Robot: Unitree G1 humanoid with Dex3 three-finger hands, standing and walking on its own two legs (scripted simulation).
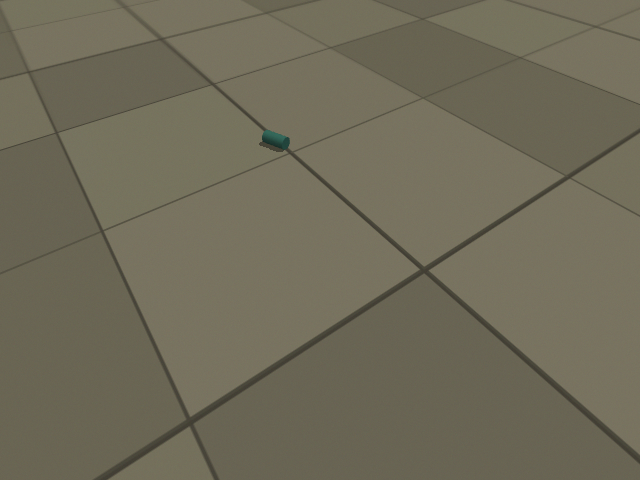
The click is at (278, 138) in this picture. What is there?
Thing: lying can
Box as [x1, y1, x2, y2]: [262, 130, 289, 149]
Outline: 264,131 262,135 263,141 283,149 287,147 289,143 288,137 269,130
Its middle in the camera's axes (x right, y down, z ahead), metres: -0.25 -0.57 +2.17
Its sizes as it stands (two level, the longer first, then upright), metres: 0.139 0.071 0.071
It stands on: the floor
